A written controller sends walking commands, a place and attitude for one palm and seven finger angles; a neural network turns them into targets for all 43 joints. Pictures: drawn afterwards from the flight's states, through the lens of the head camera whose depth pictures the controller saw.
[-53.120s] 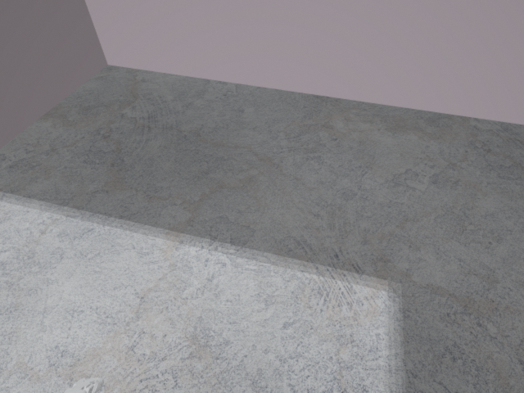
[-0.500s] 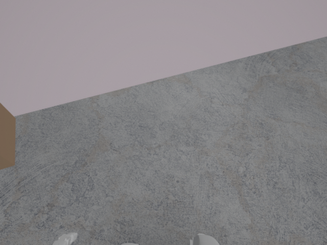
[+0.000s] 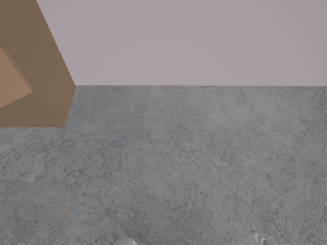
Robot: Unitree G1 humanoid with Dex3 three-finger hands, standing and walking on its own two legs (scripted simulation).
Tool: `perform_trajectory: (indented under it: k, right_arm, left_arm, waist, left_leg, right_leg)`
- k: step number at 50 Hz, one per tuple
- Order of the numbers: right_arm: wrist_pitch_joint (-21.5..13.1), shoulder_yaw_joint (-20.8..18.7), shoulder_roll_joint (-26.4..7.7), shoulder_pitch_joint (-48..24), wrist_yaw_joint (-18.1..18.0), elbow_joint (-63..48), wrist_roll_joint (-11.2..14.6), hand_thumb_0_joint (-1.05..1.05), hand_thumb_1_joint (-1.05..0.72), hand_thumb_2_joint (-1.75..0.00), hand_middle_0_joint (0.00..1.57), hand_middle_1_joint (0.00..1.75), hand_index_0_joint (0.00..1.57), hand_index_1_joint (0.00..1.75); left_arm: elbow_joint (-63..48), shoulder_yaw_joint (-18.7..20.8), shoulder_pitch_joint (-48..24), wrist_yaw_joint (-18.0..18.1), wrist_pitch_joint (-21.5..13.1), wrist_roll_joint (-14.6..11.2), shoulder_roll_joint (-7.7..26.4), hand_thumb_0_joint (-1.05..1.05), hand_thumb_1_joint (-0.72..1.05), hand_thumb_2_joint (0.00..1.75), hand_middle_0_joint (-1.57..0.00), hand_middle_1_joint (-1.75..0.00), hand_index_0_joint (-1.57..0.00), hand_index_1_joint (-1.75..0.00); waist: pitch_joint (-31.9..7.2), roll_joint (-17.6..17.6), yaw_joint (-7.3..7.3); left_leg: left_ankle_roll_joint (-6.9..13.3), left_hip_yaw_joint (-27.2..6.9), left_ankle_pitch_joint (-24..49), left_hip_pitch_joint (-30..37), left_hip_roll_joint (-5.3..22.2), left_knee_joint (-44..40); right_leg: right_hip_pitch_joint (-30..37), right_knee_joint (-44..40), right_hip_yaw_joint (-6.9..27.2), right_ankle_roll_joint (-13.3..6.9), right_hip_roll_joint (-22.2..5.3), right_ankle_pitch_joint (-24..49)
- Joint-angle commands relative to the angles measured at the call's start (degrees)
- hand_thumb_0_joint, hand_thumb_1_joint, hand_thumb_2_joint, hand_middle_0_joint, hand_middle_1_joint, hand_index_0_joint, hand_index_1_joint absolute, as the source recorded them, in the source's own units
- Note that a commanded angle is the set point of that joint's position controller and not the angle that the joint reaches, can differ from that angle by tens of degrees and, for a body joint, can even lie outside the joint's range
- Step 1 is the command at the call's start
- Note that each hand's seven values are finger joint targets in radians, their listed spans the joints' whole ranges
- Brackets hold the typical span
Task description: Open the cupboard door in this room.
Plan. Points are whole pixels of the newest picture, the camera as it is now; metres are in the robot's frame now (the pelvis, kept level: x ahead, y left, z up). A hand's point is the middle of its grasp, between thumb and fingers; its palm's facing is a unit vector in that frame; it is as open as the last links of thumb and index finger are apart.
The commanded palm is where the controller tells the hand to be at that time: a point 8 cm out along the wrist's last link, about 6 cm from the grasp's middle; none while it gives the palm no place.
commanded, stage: turn to face it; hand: left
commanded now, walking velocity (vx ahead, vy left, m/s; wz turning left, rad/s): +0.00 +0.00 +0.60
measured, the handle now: out of the picture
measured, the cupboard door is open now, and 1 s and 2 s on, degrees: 42 42 42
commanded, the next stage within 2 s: take the last steps up to it in 1.20 s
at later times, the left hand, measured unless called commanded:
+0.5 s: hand out of the picture +0.04 +0.17 -0.13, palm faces +0.29 -0.92 -0.28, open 7.3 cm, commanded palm none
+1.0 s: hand out of the picture -0.01 +0.19 -0.14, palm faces +0.56 -0.78 -0.29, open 7.3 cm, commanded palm none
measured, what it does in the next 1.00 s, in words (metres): steps on the spot, turning left: right foot, then left foot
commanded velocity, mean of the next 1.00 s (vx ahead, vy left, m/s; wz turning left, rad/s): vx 0.00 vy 0.00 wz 0.55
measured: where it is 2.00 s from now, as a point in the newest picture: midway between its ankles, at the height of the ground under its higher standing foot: outside the picture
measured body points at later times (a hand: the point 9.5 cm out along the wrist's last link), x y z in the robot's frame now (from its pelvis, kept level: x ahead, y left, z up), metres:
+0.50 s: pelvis +0.02 -0.05 +0.02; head +0.07 -0.05 +0.46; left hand +0.03 +0.21 -0.11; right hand +0.17 -0.28 -0.14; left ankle -0.03 +0.08 -0.64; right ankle +0.04 -0.16 -0.72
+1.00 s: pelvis +0.04 -0.04 +0.01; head +0.07 -0.02 +0.46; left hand -0.04 +0.23 -0.12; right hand +0.24 -0.20 -0.13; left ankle -0.02 +0.08 -0.72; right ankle +0.11 -0.16 -0.70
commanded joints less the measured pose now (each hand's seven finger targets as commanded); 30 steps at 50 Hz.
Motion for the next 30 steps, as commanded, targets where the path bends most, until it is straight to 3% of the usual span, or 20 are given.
perform_trajectory:
  k: [1, 2, 4, 5, 7, 11, 13, 14, 15, 16, 17, 18, 19, 20, 21, 26, 29, 30]
  right_arm:
    - [-1.58, -3.6, -14.5, 12.56, -2.12, -1.29, -0.15, 0.0, -0.9, -0.9, 0.2, 0.3, 0.2, 0.3]
    - [-1.57, -3.15, -13.02, 9.33, -2.6, -2.24, -0.2, 0.0, -0.9, -0.9, 0.2, 0.3, 0.2, 0.3]
    - [-1.83, -2.29, -10.76, 4.05, -2.74, -3.56, -0.28, 0.0, -0.9, -0.9, 0.2, 0.3, 0.2, 0.3]
    - [-1.97, -2.09, -10.34, 3.51, -2.69, -3.64, -0.34, 0.0, -0.9, -0.9, 0.2, 0.3, 0.2, 0.3]
    - [-1.99, -2.25, -10.75, 3.33, -2.51, -3.56, -0.4, 0.0, -0.9, -0.9, 0.2, 0.3, 0.2, 0.3]
    - [-1.27, -2.76, -11.29, 2.28, -2.18, -3.74, -0.55, 0.0, -0.9, -0.9, 0.2, 0.3, 0.2, 0.3]
    - [-0.92, -2.96, -10.92, 0.86, -2.11, -4.23, -0.27, 0.0, -0.9, -0.9, 0.2, 0.3, 0.2, 0.3]
    - [-0.88, -2.9, -10.11, -0.14, -1.96, -4.6, 0.13, 0.0, -0.9, -0.9, 0.2, 0.3, 0.2, 0.3]
    - [-0.9, -2.57, -7.24, 0.17, -1.72, -5.3, 0.6, 0.0, -0.9, -0.9, 0.2, 0.3, 0.2, 0.3]
    - [-1.09, -1.96, -3.66, 0.22, -1.39, -6.59, 0.78, 0.0, -0.9, -0.9, 0.2, 0.3, 0.2, 0.3]
    - [-0.78, -2.38, -6.15, -0.49, -1.24, -6.31, 0.19, 0.0, -0.9, -0.9, 0.2, 0.3, 0.2, 0.3]
    - [-0.35, -2.64, -5.74, -0.88, -1.18, -5.32, 0.22, 0.0, -0.9, -0.9, 0.2, 0.3, 0.2, 0.3]
    - [0.05, -2.61, -5.64, 0.76, -0.87, -4.29, 0.33, 0.0, -0.9, -0.9, 0.2, 0.3, 0.2, 0.3]
    - [0.26, -2.1, -4.48, 1.18, -0.47, -3.45, 0.27, 0.0, -0.9, -0.9, 0.2, 0.3, 0.2, 0.3]
    - [0.49, -1.72, -3.61, 1.31, -0.19, -3.14, 0.36, 0.0, -0.9, -0.9, 0.2, 0.3, 0.2, 0.3]
    - [0.0, -0.48, -1.44, -3.01, 0.26, -3.61, 0.66, 0.0, -0.9, -0.9, 0.2, 0.3, 0.2, 0.3]
    - [-0.64, -0.33, -1.56, -2.52, 0.13, -3.79, 0.87, 0.0, -0.9, -0.9, 0.2, 0.3, 0.2, 0.3]
    - [-0.81, -0.43, -2.22, -0.83, -0.04, -3.54, 0.83, 0.0, -0.9, -0.9, 0.2, 0.3, 0.2, 0.3]
  left_arm:
    - [-7.93, 2.07, -7.05, 1.0, -0.4, -0.07, 5.73, 0.0, 0.9, 0.9, -0.2, -0.3, -0.2, -0.3]
    - [-7.09, 2.19, -7.72, 0.86, -0.15, -0.09, 6.47, 0.0, 0.9, 0.9, -0.2, -0.3, -0.2, -0.3]
    - [-5.07, 2.45, -5.31, 0.07, 0.33, 0.16, 6.38, 0.0, 0.9, 0.9, -0.2, -0.3, -0.2, -0.3]
    - [-4.6, 2.46, -4.41, -0.09, 0.43, 0.17, 6.17, 0.0, 0.9, 0.9, -0.2, -0.3, -0.2, -0.3]
    - [-4.56, 2.31, -3.99, -0.12, 0.53, 0.04, 5.7, 0.0, 0.9, 0.9, -0.2, -0.3, -0.2, -0.3]
    - [-5.16, 2.04, -3.55, -0.05, 0.11, -0.09, 5.26, 0.0, 0.9, 0.9, -0.2, -0.3, -0.2, -0.3]
    - [-4.68, 2.19, -0.28, 0.06, -0.41, -0.19, 5.62, 0.0, 0.9, 0.9, -0.2, -0.3, -0.2, -0.3]
    - [-4.42, 2.56, 2.15, 0.26, -0.96, -0.1, 6.89, 0.0, 0.9, 0.9, -0.2, -0.3, -0.2, -0.3]
    - [-4.27, 3.31, 4.36, 0.74, -1.63, 0.45, 10.17, 0.0, 0.9, 0.9, -0.2, -0.3, -0.2, -0.3]
    - [-4.48, 4.1, 4.26, 1.15, -1.89, 1.15, 15.11, 0.0, 0.9, 0.9, -0.2, -0.3, -0.2, -0.3]
    - [-5.09, 3.41, 3.2, 1.37, -1.83, 0.64, 14.46, 0.0, 0.9, 0.9, -0.2, -0.3, -0.2, -0.3]
    - [-5.41, 2.99, 0.39, 1.62, -1.9, 0.47, 12.01, 0.0, 0.9, 0.9, -0.2, -0.3, -0.2, -0.3]
    - [-6.18, 2.6, -2.82, 1.78, -1.64, 0.37, 10.08, 0.0, 0.9, 0.9, -0.2, -0.3, -0.2, -0.3]
    - [-6.59, 2.12, -4.6, 1.7, -1.72, 0.44, 8.74, 0.0, 0.9, 0.9, -0.2, -0.3, -0.2, -0.3]
    - [-6.66, 1.91, -4.52, 1.6, -1.88, 0.46, 8.53, 0.0, 0.9, 0.9, -0.2, -0.3, -0.2, -0.3]
    - [-4.15, 2.78, 1.45, 1.45, -2.03, 0.71, 10.81, 0.0, 0.9, 0.9, -0.2, -0.3, -0.2, -0.3]
    - [-2.98, 3.4, 2.65, 1.25, -1.92, 0.87, 11.71, 0.0, 0.9, 0.9, -0.2, -0.3, -0.2, -0.3]
    - [-2.98, 3.65, 2.11, 1.12, -1.85, 0.65, 12.25, 0.0, 0.9, 0.9, -0.2, -0.3, -0.2, -0.3]
  waist:
    - [-15.12, 16.55, -5.37]
    - [-11.78, 17.54, -4.5]
    - [-9.2, 13.51, -1.16]
    - [-8.81, 12.0, -0.59]
    - [-9.09, 9.91, -0.29]
    - [-8.46, 11.72, -0.04]
    - [-9.22, 12.08, 1.5]
    - [-9.77, 9.66, 2.97]
    - [-10.94, 0.41, 4.09]
    - [-9.76, -16.02, 4.41]
    - [-8.8, -13.21, 4.09]
    - [-7.14, -12.94, 2.35]
    - [-6.67, -11.07, 0.56]
    - [-5.99, -9.33, -0.49]
    - [-6.25, -9.28, -0.57]
    - [-7.46, -7.83, 2.85]
    - [-9.04, -9.26, 3.11]
    - [-9.54, -8.89, 2.0]
  left_leg:
    - [13.87, -26.45, 32.72, 19.01, 21.2, -10.67]
    - [12.41, -24.51, 26.31, 13.21, 18.79, -12.29]
    - [9.43, -19.3, 18.8, 7.61, 14.26, -13.82]
    - [9.08, -18.81, 17.76, 6.76, 13.36, -14.17]
    - [9.08, -18.73, 15.13, 6.21, 12.57, -14.36]
    - [8.42, -21.17, 10.21, 2.01, 10.95, -13.25]
    - [7.14, -21.88, 9.71, -1.42, 9.27, -10.28]
    - [5.26, -20.95, 7.51, -4.95, 7.24, -7.15]
    - [1.93, -16.54, -0.99, -11.56, 2.06, 1.24]
    - [-2.43, -6.51, -18.66, -18.89, -5.94, 16.7]
    - [-1.75, -9.49, -21.12, -17.41, -2.69, 29.53]
    - [-1.94, -10.19, -18.25, -17.63, -1.26, 35.83]
    - [-2.42, -9.27, -14.42, -17.1, 0.36, 38.28]
    - [-3.11, -7.69, -12.06, -15.91, 0.96, 37.43]
    - [-3.57, -6.06, -11.01, -14.62, 0.83, 34.91]
    - [-3.77, -0.41, -12.49, -10.26, 0.03, 15.81]
    - [-2.79, 1.32, -11.61, -6.04, -0.67, 6.76]
    - [-2.45, 1.83, -8.66, -3.0, -0.9, 2.66]
  right_leg:
    - [-20.71, 24.3, 12.03, 1.83, 2.69, -9.03]
    - [-19.95, 24.84, 13.71, 1.91, 2.61, -5.8]
    - [-16.71, 23.0, 13.94, 1.91, 3.31, 0.45]
    - [-15.73, 20.82, 13.48, 1.95, 3.97, 1.26]
    - [-13.23, 14.85, 12.93, 1.84, 5.08, 1.28]
    - [-5.61, 1.69, 11.0, 1.41, 8.22, 1.87]
    - [1.54, -7.59, 10.2, 1.04, 9.76, 6.91]
    - [7.67, -15.19, 10.57, 0.79, 9.12, 11.84]
    - [14.31, -24.62, 19.08, -1.46, 0.56, 9.8]
    - [15.15, -29.34, 35.04, -8.32, -15.15, 14.91]
    - [8.21, -28.84, 34.14, -11.78, -18.21, 18.27]
    - [5.96, -27.51, 31.92, -11.72, -14.88, 21.63]
    - [5.52, -25.78, 24.97, -10.87, -12.47, 25.04]
    - [5.15, -24.28, 18.26, -9.54, -9.64, 29.64]
    - [5.09, -23.79, 14.52, -8.53, -8.35, 32.43]
    - [12.31, -20.04, 9.51, -8.18, -9.58, 43.69]
    - [13.79, -16.66, 8.39, -7.81, -10.69, 46.52]
    - [12.62, -14.76, 7.27, -6.96, -10.89, 45.58]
